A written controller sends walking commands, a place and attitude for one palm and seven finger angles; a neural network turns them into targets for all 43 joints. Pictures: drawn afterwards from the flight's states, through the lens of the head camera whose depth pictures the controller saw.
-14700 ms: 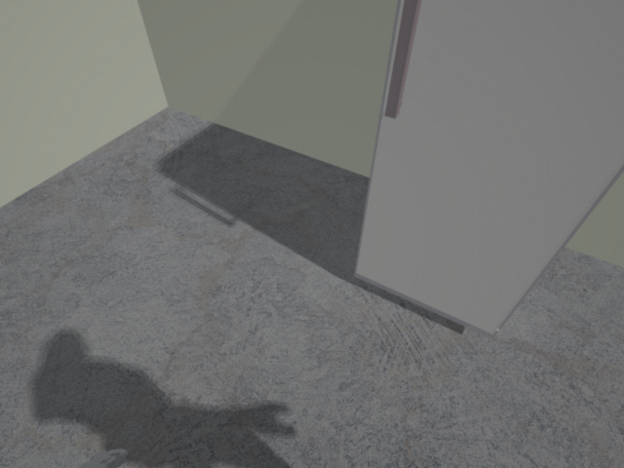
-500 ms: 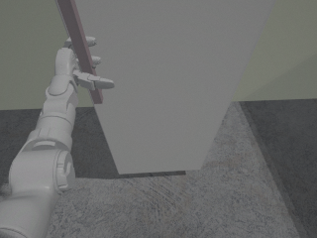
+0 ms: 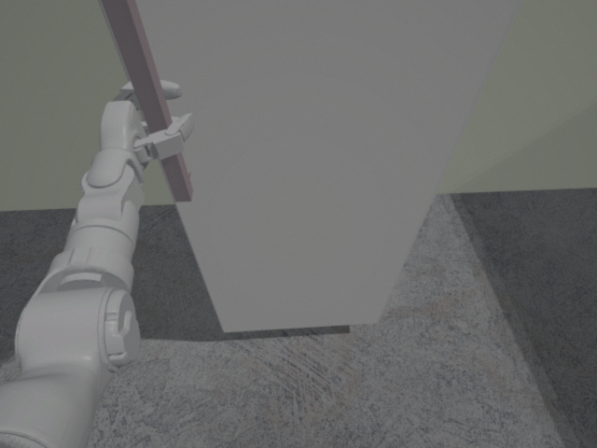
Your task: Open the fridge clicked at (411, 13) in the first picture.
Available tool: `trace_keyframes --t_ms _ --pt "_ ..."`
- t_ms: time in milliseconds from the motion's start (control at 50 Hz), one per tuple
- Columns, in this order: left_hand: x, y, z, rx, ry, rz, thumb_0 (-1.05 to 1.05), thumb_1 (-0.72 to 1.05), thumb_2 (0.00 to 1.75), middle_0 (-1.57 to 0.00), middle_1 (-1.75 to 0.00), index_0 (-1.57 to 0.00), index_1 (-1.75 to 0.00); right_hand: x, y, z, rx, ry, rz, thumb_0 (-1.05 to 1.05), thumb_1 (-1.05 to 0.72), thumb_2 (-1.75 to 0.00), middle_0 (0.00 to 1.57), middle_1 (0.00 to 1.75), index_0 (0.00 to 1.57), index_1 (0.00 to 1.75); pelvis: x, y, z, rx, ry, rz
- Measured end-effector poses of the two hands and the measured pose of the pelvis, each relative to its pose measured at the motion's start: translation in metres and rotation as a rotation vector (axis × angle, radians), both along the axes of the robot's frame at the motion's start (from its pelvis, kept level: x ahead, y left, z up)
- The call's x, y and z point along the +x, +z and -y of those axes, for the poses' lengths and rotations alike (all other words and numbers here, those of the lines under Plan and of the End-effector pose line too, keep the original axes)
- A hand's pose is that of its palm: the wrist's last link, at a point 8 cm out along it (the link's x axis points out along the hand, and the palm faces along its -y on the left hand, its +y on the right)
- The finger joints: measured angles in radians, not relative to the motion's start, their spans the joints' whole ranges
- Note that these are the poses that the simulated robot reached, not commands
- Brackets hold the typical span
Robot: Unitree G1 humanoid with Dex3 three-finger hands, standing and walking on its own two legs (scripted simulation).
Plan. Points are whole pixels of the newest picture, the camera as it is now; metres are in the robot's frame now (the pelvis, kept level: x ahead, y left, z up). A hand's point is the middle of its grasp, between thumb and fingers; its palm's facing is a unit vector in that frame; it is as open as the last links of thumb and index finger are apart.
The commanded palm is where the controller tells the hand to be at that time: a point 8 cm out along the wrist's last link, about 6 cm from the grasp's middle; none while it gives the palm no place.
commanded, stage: grip the handle and tug to test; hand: left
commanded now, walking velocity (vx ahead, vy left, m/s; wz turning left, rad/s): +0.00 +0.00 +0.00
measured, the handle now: (142, 52) +0.53 +0.17 +0.26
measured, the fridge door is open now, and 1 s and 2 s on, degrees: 0 0 18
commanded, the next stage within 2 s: pull the door a little, standing still in 0.82 s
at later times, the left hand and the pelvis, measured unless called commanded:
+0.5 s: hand (175, 132) +0.48 +0.15 +0.18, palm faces +0.04 -1.00 +0.01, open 5.7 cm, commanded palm +0.44 +0.20 +0.17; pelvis +0.00 +0.00 +0.00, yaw -1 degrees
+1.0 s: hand (175, 134) +0.48 +0.15 +0.18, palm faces +0.04 -1.00 +0.02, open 5.8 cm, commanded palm +0.44 +0.20 +0.17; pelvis +0.04 +0.00 +0.01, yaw -1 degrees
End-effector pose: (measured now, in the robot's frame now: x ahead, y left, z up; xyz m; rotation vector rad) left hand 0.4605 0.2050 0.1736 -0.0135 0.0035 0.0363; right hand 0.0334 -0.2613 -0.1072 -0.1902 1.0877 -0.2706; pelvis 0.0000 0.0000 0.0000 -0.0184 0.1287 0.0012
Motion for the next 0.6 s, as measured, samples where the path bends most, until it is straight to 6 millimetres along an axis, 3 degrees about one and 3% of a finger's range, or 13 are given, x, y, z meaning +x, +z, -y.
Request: trace_keyframes --t_ms 100,600 --pt "-0.0003 0.0016 0.0017 0.016 -0.013 0.013 0.01 0.68 0.81 -0.43 -1.37 -0.43 -1.38 0.0039 0.0005 -0.0012 0.000 0.003 0.008 0.01 -0.90 -0.89 0.21 0.30 0.20 0.30 0.0010 0.0001 -0.0015 -0.001 -0.001 -0.001" --pt "-0.0021 0.0016 0.0037 0.006 0.009 0.011 0.02 0.71 0.81 -0.37 -1.40 -0.38 -1.40 0.0069 0.0018 -0.0043 0.014 -0.026 0.023 0.01 -0.90 -0.89 0.20 0.30 0.20 0.30 0.0066 0.0024 -0.0038 0.002 -0.020 0.013"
